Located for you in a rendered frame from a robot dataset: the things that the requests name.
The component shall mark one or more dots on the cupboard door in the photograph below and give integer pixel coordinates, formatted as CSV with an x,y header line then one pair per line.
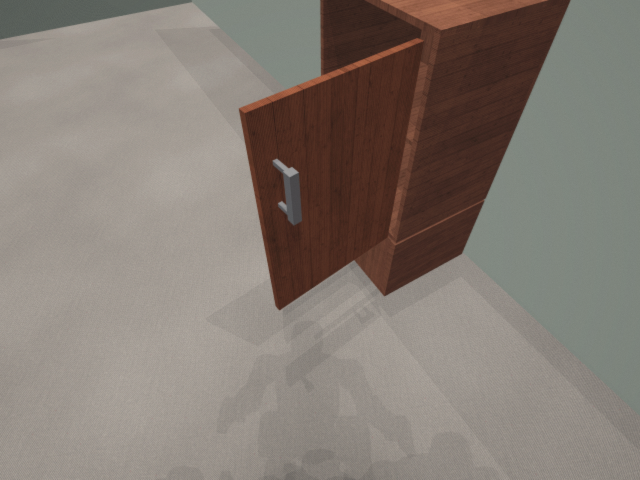
x,y
345,133

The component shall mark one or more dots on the handle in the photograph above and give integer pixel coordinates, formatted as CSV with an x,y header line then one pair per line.
x,y
292,208

